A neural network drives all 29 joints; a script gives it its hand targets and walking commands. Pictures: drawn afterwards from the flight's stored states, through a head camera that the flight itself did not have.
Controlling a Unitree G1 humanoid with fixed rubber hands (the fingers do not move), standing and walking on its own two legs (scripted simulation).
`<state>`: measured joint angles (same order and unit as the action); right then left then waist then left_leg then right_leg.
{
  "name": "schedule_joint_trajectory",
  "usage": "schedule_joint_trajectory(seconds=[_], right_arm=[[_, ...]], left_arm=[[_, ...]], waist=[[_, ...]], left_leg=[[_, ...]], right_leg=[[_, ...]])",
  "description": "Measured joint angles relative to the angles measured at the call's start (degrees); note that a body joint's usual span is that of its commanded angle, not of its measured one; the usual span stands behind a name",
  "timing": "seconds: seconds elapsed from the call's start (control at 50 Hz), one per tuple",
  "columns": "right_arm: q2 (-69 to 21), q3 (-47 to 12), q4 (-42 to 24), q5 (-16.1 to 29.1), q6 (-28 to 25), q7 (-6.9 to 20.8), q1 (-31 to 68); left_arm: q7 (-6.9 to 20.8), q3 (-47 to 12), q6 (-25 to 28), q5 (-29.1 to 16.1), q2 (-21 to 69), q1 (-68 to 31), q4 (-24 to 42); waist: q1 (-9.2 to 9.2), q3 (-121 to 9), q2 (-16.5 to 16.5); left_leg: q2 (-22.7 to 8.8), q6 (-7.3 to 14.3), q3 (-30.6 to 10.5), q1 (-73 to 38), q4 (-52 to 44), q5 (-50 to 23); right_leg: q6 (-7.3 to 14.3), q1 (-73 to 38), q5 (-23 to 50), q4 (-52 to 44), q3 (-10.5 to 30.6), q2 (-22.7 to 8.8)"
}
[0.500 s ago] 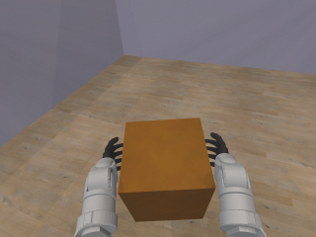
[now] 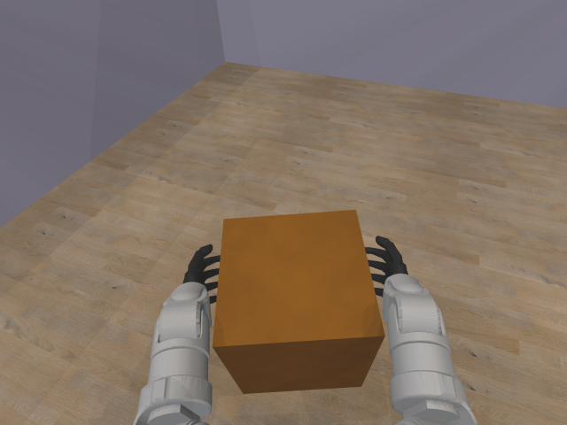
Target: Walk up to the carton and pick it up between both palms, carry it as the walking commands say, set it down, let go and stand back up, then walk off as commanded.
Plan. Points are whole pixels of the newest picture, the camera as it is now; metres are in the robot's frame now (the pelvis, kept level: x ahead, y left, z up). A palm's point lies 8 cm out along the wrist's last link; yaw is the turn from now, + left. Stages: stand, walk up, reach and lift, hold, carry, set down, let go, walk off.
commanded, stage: set down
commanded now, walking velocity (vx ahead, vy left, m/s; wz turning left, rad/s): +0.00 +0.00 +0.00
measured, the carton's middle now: (296, 307) +0.32 +0.02 -0.04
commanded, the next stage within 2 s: none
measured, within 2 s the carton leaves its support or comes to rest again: neither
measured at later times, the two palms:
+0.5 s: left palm (203, 307) +0.31 +0.17 -0.04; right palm (379, 307) +0.32 -0.12 -0.04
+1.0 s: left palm (214, 316) +0.35 +0.18 -0.14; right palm (367, 320) +0.35 -0.12 -0.14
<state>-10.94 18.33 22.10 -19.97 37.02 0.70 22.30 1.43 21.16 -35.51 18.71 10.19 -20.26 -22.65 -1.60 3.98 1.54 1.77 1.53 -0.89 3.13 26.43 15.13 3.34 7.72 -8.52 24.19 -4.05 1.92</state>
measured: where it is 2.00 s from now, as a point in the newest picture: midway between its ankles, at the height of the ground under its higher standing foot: outside the picture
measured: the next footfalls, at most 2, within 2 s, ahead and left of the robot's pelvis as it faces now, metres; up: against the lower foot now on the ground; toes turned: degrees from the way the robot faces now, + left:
none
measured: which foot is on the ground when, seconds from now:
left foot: down 0.00-1.00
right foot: down 0.00-1.00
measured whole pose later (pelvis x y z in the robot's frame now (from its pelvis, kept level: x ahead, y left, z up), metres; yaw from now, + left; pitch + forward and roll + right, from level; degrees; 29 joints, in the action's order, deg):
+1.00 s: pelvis -0.03 +0.02 -0.09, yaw -2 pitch +24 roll +1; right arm -9.1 23.8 29.4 -18.0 15.0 -0.2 33.9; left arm 0.3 26.6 -14.5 15.0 8.4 -33.3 -30.7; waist -1.8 -2.7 1.2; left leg 2.9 3.5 3.3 60.5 60.8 24.7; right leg 1.9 65.7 -15.9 57.3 -1.3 0.1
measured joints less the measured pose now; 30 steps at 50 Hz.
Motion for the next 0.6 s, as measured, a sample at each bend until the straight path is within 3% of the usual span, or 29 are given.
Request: schedule_joint_trajectory(seconds=[0.3, 0.6], right_arm=[[-0.2, 1.4, 4.4, 1.0, -9.9, -1.2, 0.4], [-0.7, 4.9, 6.5, 0.6, -20.2, -1.5, 5.2]], left_arm=[[0.9, 2.9, 9.5, 2.0, 0.2, -1.3, -4.1], [1.0, 5.3, 18.6, 0.5, -1.0, -7.5, -7.4]], waist=[[-0.04, -0.2, -0.2], [-0.34, 0.1, -0.8]], left_leg=[[-0.4, -0.1, 0.2, 11.2, 6.4, 2.2], [0.7, 0.9, 1.9, 31.4, 17.6, 4.3]], right_leg=[[0.3, 10.8, -1.3, 5.0, -0.1, 0.4], [-0.6, 31.3, -2.9, 16.2, 1.1, -1.0]])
